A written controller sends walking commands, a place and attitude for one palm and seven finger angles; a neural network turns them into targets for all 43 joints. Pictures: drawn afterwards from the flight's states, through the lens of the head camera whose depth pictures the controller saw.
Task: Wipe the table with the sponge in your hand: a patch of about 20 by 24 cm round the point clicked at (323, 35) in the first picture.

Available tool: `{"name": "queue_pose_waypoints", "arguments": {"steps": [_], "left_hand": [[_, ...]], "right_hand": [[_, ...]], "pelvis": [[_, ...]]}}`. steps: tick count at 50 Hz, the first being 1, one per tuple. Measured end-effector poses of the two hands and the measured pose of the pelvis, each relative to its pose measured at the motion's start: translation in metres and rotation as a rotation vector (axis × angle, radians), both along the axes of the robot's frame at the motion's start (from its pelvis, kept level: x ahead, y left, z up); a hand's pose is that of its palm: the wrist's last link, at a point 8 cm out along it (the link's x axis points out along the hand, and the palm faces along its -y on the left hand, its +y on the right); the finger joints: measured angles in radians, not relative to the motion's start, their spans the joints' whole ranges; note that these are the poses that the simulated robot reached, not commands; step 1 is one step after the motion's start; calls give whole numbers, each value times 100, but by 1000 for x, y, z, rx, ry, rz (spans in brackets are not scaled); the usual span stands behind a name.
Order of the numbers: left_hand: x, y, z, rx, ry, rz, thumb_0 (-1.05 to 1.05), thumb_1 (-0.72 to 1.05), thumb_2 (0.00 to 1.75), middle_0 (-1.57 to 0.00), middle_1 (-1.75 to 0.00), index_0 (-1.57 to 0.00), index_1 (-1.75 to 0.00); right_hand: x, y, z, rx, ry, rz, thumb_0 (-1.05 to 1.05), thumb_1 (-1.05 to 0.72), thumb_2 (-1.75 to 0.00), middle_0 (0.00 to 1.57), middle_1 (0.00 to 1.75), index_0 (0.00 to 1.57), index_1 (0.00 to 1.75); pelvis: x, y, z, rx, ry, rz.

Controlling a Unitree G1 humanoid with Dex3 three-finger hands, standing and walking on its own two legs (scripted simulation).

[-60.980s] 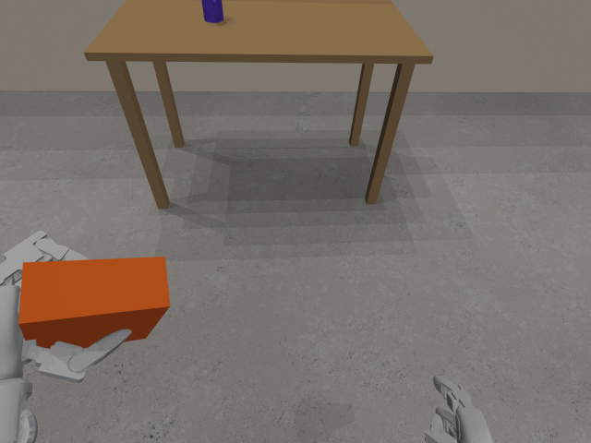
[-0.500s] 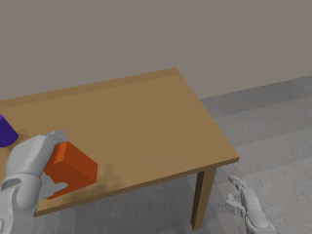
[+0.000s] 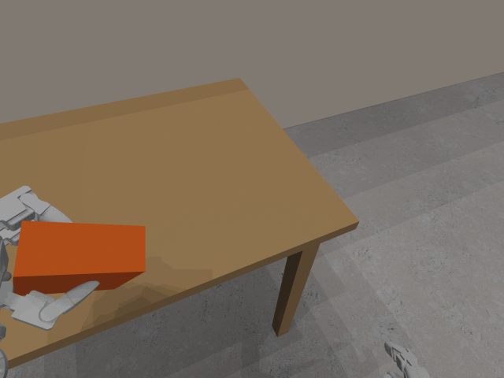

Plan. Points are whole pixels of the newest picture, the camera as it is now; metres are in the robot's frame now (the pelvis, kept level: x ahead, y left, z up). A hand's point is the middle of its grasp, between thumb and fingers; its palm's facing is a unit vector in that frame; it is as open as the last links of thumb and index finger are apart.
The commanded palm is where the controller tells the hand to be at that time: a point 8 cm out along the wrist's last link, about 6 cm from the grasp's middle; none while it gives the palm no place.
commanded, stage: step back with the hand held close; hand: left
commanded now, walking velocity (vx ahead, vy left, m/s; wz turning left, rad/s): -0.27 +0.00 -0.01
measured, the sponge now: (94, 261) +0.23 +0.20 +0.15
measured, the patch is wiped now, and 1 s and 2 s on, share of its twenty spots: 1.00 1.00 1.00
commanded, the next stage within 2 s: stop stepping back and stand still in 0.76 s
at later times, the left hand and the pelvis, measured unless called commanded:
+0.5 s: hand (0, 320) +0.14 +0.25 +0.18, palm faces +0.35 -0.86 -0.38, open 9.5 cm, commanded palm +0.09 +0.30 +0.21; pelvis -0.07 +0.01 -0.01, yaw +2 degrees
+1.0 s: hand out of the picture -0.02 +0.23 +0.19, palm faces +0.34 -0.86 -0.38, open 9.5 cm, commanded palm -0.08 +0.29 +0.21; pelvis -0.23 +0.01 -0.01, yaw +1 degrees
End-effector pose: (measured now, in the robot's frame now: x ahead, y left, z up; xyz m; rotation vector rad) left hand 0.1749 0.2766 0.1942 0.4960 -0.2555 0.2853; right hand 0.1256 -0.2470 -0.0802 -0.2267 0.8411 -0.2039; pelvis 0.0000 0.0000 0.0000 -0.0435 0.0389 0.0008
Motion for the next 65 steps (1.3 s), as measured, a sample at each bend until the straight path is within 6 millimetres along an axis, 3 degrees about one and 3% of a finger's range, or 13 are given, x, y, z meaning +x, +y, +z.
{"name": "queue_pose_waypoints", "arguments": {"steps": [14,20,24,31,36,40,43,48,51,55,62,65], "left_hand": [[-42,15,12,12,-103,80,-1,-49,110,-77,-141,-82,-137],[-53,2,-1,-71,-106,16,-1,-49,110,-77,-141,-82,-137],[-65,8,1,-33,-124,-35,-1,-50,110,-77,-141,-82,-137],[-96,21,14,33,-103,4,-1,-50,110,-77,-141,-82,-137],[-122,2,14,1,-112,-17,-1,-49,110,-77,-141,-82,-137],[-151,-18,13,9,-110,-68,-1,-49,110,-77,-141,-82,-137],[-177,-25,13,-9,-108,-101,-1,-50,110,-77,-141,-82,-137],[-214,-12,11,-3,-140,-89,-1,-50,110,-77,-141,-82,-137],[-238,6,6,8,-173,-47,-1,-50,110,-77,-141,-82,-137],[-268,20,3,4,-145,45,-1,-50,110,-77,-141,-82,-137],[-322,5,5,-7,-152,77,-1,-50,110,-77,-141,-82,-137],[-341,1,3,-65,-152,55,-1,-50,110,-77,-141,-82,-137]], "right_hand": [[20,31,14,28,-154,124,1,-91,-89,20,30,21,30],[7,29,18,11,-123,119,1,-91,-89,20,30,21,30],[-9,27,20,-32,-110,98,1,-91,-89,20,30,21,30],[-55,36,23,9,-128,93,1,-91,-89,20,30,20,30],[-96,37,14,56,-142,92,1,-91,-89,20,30,21,30],[-132,27,3,70,-127,70,1,-91,-89,20,30,21,30],[-163,17,7,54,-85,30,1,-91,-89,20,30,21,30],[-204,7,18,-10,-97,3,1,-91,-89,20,30,20,30],[-223,2,15,-55,-139,-3,1,-91,-89,20,30,20,30],[-255,6,14,-11,-167,-18,1,-91,-89,20,30,20,30],[-292,18,-15,56,-101,85,1,-91,-89,20,30,20,30],[-306,22,-15,60,-51,99,1,-91,-89,20,30,20,30]], "pelvis": [[-29,2,-2,-7,-10,7],[-44,3,-2,1,-9,27],[-60,11,-6,10,3,40],[-99,13,3,6,-13,-30],[-132,5,1,1,-19,-47],[-164,-2,-3,-25,-37,-30],[-182,-3,2,16,-42,-35],[-217,1,-1,50,-26,-11],[-241,9,-13,46,-35,13],[-266,8,-10,65,-66,-2],[-302,-1,-15,24,-88,42],[-319,-1,-9,22,-96,44]]}}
